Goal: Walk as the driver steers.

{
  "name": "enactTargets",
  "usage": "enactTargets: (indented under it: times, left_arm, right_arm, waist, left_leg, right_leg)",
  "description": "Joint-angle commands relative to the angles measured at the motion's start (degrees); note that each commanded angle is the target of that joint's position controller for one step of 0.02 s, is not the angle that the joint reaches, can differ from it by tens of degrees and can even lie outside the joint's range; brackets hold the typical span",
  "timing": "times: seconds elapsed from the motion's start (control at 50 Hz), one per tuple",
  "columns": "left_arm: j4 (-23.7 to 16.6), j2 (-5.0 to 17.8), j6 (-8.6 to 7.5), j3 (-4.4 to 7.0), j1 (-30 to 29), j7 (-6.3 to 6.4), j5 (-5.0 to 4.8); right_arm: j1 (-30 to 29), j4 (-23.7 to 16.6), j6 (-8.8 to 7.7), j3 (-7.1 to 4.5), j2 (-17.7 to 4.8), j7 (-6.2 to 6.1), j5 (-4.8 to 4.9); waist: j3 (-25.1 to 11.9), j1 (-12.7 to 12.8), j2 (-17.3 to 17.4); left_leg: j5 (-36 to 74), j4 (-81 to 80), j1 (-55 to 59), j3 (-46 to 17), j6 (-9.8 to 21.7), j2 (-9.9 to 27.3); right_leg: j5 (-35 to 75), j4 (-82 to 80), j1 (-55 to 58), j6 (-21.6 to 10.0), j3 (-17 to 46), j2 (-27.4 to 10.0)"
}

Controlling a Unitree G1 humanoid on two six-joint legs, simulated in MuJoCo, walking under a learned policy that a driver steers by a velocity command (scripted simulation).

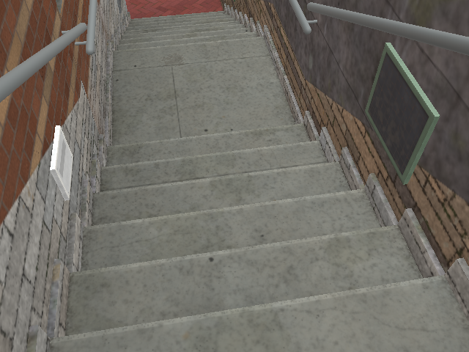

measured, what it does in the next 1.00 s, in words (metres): goes down: right foot 0.15 m lower, then left foot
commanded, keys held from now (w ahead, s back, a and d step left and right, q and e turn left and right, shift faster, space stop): no key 0.88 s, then w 0.12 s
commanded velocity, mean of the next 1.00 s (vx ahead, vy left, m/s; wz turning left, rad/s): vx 0.06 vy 0.00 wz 0.00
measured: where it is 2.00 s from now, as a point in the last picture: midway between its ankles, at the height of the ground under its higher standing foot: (215, 308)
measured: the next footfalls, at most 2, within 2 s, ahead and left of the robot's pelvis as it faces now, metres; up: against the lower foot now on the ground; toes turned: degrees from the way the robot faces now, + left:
right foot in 0.10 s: +0.23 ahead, -0.14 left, -0.15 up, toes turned -6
left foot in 0.42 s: +0.22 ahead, +0.09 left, -0.15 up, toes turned +2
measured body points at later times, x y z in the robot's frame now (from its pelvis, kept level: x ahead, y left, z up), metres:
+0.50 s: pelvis +0.15 -0.05 -0.11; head +0.16 -0.05 +0.34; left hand +0.17 +0.17 -0.27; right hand +0.13 -0.27 -0.26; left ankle +0.18 +0.09 -0.84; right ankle +0.19 -0.14 -0.83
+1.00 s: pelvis +0.21 -0.03 -0.10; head +0.21 -0.02 +0.35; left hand +0.23 +0.22 -0.25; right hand +0.24 -0.27 -0.25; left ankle +0.18 +0.09 -0.83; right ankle +0.19 -0.13 -0.83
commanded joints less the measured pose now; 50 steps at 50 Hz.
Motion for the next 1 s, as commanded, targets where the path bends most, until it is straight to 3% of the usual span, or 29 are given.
enactTargets:
  times: [0.02,0.04,0.06,0.08,0.1,0.12,0.14,0.16,0.18,0.2,0.22,0.24,0.26,0.28,0.3,0.32,0.34,0.38,0.44,0.48,0.5,0.52,0.56,0.62,0.88,0.9,0.94,0.98,1.0]
  left_arm:
    - [-3.14,2.8,-0.65,0.11,-6.46,0.35,-0.7]
    - [-1.7,2.97,-0.68,-0.03,-4.74,0.63,-1.55]
    - [-0.29,4.97,-0.64,0.8,-2.08,1.57,-2.47]
    - [2.42,7.83,-0.82,2.13,5.93,2.57,-3.4]
    - [4.68,12.02,-1.36,4.07,17.13,3.3,-4.09]
    - [9.01,16.84,-1.14,5.49,33.93,2.77,-4.17]
    - [9.36,16.56,-0.59,5.49,35.85,-0.01,-4.88]
    - [8.97,15.81,-0.54,5.48,33.85,0.02,-1.81]
    - [7.69,15.59,-0.8,4.71,24.6,-0.8,-2.78]
    - [3.67,8.85,-0.69,1.46,11.82,-2.42,-3.75]
    - [2.95,8.05,-1.05,0.82,10.37,-2.51,-2.33]
    - [4.05,8.98,-2.08,0.88,13.26,-2.48,-2.04]
    - [4.76,9.86,-3.19,1.01,13.18,-2.53,-2.93]
    - [2.88,7.64,-4.7,0.8,11.71,-1.09,-3.71]
    - [2.38,7.52,-5.31,0.18,9.47,-0.93,-3.86]
    - [1.97,6.65,-5.61,0.03,8.65,-0.18,-4.45]
    - [3.61,6.74,-5.64,-0.43,9.05,-0.23,-4.58]
    - [5.17,9.41,-4.48,-0.13,10.84,-1.27,-6.41]
    - [8.01,9.22,-2.98,0.24,18.54,-3.74,-8.32]
    - [7.38,11.07,-1.67,2.18,23.34,-1.78,-6.14]
    - [5.87,10.11,-1.38,2.06,18.13,-1.28,-5.23]
    - [6.02,7.28,-1.29,1.6,16.74,-1.06,-5.29]
    - [7.13,5.46,-1.15,1.52,17.76,-0.64,-6.1]
    - [7.58,6.85,-1.09,2.41,17.6,-0.81,-6.04]
    - [9.87,5.61,-0.79,3.59,16.54,0.94,-6.21]
    - [10.37,6.15,-0.69,3.95,17.29,1.08,-5.94]
    - [9.89,8.92,-0.63,5.55,16.27,2.34,-3.73]
    - [9.51,5.44,-1.16,5.25,14.94,3.93,-2.6]
    - [9.18,2.66,-1.82,4.76,13.93,4.67,-2.47]
  right_arm:
    - [7.47,-0.84,0.83,-1.25,-7.41,-0.86,0.14]
    - [6.85,-1.37,1.52,-1.63,-8.53,-0.17,-0.31]
    - [6.25,-1.66,2.25,-1.52,-7.44,-0.15,0.36]
    - [5.16,-2.16,2.97,-1.76,-8.37,0.43,0.73]
    - [5.48,-2.29,3.59,-1.88,-10.34,2.58,-0.17]
    - [12.83,-0.59,3.56,0.3,-3.1,5.81,0.07]
    - [10.26,-4.33,3.54,-0.38,-7.64,7.12,1.54]
    - [1.32,-6.96,3.86,-1.93,-11.55,6.97,2.79]
    - [-1.01,-9.41,3.49,-1.5,-9.62,6.42,2.22]
    - [-2.96,-10.56,2.95,-0.77,-7.64,6.22,2.11]
    - [-1.83,-8.02,3.21,0.2,-4.19,5.94,2.3]
    - [0.27,-7.18,3.3,-0.06,-3.43,5.95,3.27]
    - [2.42,-6.62,3.6,-0.1,-4.42,5.95,4.33]
    - [2.26,-6.28,3.28,-0.72,-5.52,5.55,2.63]
    - [1.79,-6.22,2.96,-1.06,-5.93,5.68,1.65]
    - [2.46,-5.01,2.99,-1.66,-6.52,5.87,0.61]
    - [1.06,-5.19,3.39,-2.05,-6.88,6.25,0.21]
    - [-3.23,-7.19,4.24,-3.88,-10.69,7.2,1.22]
    - [-7.97,-9.19,3.12,-3.9,-10.8,5.74,2.57]
    - [-12.95,-9.23,3.19,-4.29,-12.78,5.47,3.33]
    - [-14.34,-9.43,3.27,-4.43,-11.78,5.54,3.79]
    - [-14.73,-9.37,2.98,-4.23,-10.97,5.66,4.14]
    - [-15.66,-9.56,2.44,-3.97,-10.87,6.73,3.29]
    - [-19.13,-10.37,1.37,-4.09,-12.27,7.89,2.89]
    - [-21.7,-6.9,1.99,-5.89,-14.15,7.39,2.77]
    - [-20.7,-6.39,2.19,-6.35,-14.95,7.09,2.64]
    - [-17.73,-5.62,2.52,-8.69,-19.59,5.46,0.47]
    - [-13.3,-4.41,1.97,-9.17,-17.74,3.27,-0.86]
    - [-12.73,-4.09,1.61,-8.84,-15.66,2.15,-0.37]
  waist:
    - [7.4,-1.27,4.78]
    - [7.4,-0.46,5.39]
    - [7.09,0.22,5.16]
    - [5.12,3.9,3.01]
    - [-1.49,9.43,-0.83]
    - [-22.43,12.55,-13.65]
    - [-35.39,14.4,-14.23]
    - [-25.87,15.96,-2.14]
    - [-20.19,9.9,1.97]
    - [-12.3,4.54,6.51]
    - [-0.78,2.4,7.47]
    - [3.44,0.83,2.07]
    - [3.09,-0.08,-1.47]
    - [1.87,1.45,0.96]
    - [1.56,0.95,1.06]
    - [0.0,0.97,6.39]
    - [2.7,1.09,4.89]
    - [3.64,2.13,-0.06]
    - [1.8,4.76,3.27]
    - [4.79,10.71,7.21]
    - [6.84,9.1,5.24]
    - [7.29,8.65,4.6]
    - [6.07,8.83,4.98]
    - [2.63,9.24,6.8]
    - [0.02,8.31,6.28]
    - [0.31,8.26,6.43]
    - [4.87,6.83,8.01]
    - [7.71,4.77,11.0]
    - [7.65,4.44,12.78]
  left_leg:
    - [24.16,-3.38,-5.58,-13.97,7.82,12.13]
    - [24.27,-1.96,-8.14,-14.61,7.6,12.54]
    - [23.69,2.22,-7.5,-14.16,6.39,11.87]
    - [27.68,8.93,-7.76,-11.66,4.29,9.67]
    - [31.27,20.39,-14.29,-7.8,0.63,6.35]
    - [-1.07,48.35,-30.26,-2.95,-5.36,1.77]
    - [-22.74,74.99,-37.72,-4.17,-6.73,0.97]
    - [-19.08,78.22,-45.6,-7.89,-6.27,1.8]
    - [-13.05,71.62,-45.5,-7.76,-5.87,5.95]
    - [-7.39,60.09,-41.78,-8.12,-6.57,9.84]
    - [-1.46,49.72,-31.75,-9.97,-7.02,12.94]
    - [-1.55,48.42,-25.09,-6.4,-8.53,11.96]
    - [-4.73,48.76,-21.56,-4.96,-10.22,10.7]
    - [12.72,41.94,-20.98,-6.01,-9.03,12.3]
    - [17.12,38.7,-19.67,-6.01,-9.19,12.28]
    - [31.25,22.17,-17.55,-6.51,-8.48,13.84]
    - [37.73,12.52,-13.55,-4.79,-8.77,14.58]
    - [30.44,2.7,-5.41,-0.88,-9.69,10.58]
    - [26.96,-13.63,-3.88,-2.17,-6.91,11.03]
    - [11.15,-16.52,-10.6,-0.65,-2.98,8.85]
    - [10.52,-18.97,-13.98,-2.21,-2.5,9.45]
    - [12.94,-19.79,-12.54,-2.13,-2.29,9.58]
    - [14.07,-20.49,-10.36,-1.95,-0.85,9.35]
    - [20.25,-21.98,-11.04,-1.64,-0.04,9.56]
    - [35.88,-18.36,-4.11,0.4,-0.23,9.1]
    - [29.4,-19.7,-3.89,0.02,0.53,9.29]
    - [1.02,-24.75,-5.84,-4.37,6.22,11.8]
    - [-10.94,-30.12,-2.42,-14.31,12.61,19.07]
    - [-10.81,-32.49,0.78,-18.65,14.88,22.98]
  right_leg:
    - [0.74,-8.5,4.78,0.4,-1.21,-0.77]
    - [0.62,-9.56,10.18,0.87,-0.72,-1.04]
    - [-0.06,-12.13,13.89,0.97,-1.61,-0.84]
    - [2.84,-17.68,22.98,-0.02,-4.75,0.36]
    - [13.05,-15.79,41.85,-3.5,-6.54,-0.55]
    - [52.96,5.65,78.88,-16.54,1.45,-13.43]
    - [54.47,10.28,87.12,-25.11,10.97,-21.71]
    - [49.44,8.24,76.14,-20.47,11.07,-20.35]
    - [25.45,3.88,61.7,-17.83,10.51,-19.89]
    - [1.35,-1.78,44.65,-14.48,10.14,-17.66]
    - [2.16,-5.16,23.1,-11.02,4.46,-15.16]
    - [2.19,-8.69,11.95,-9.68,2.06,-12.06]
    - [-4.41,-10.43,7.18,-10.04,1.6,-10.53]
    - [-15.08,-11.03,4.57,-10.99,0.13,-6.08]
    - [-16.51,-10.02,2.75,-10.74,0.49,-5.77]
    - [-28.19,-8.33,3.69,-9.2,-1.37,-3.87]
    - [-33.34,-8.11,0.51,-6.25,-0.23,-3.14]
    - [-46.79,-9.8,-1.4,-2.83,4.73,-4.3]
    - [-62.98,-9.73,10.99,-1.23,10.74,-4.81]
    - [-64.69,-11.16,16.51,-2.13,5.8,-0.72]
    - [-65.14,-9.61,17.49,-1.89,3.17,0.43]
    - [-61.52,-8.83,16.89,-2.28,1.89,1.28]
    - [-52.09,-7.64,18.32,-2.96,-1.44,3.66]
    - [-41.59,-5.07,24.46,-1.93,-4.67,6.36]
    - [-30.94,-1.79,22.82,0.41,-6.88,7.25]
    - [-36.56,-1.97,22.33,0.12,-7.29,7.46]
    - [-57.51,0.5,16.68,-2.58,-7.76,8.55]
    - [-62.02,6.31,9.59,-4.71,-6.24,7.44]
    - [-57.44,10.12,7.94,-4.6,-8.26,7.47]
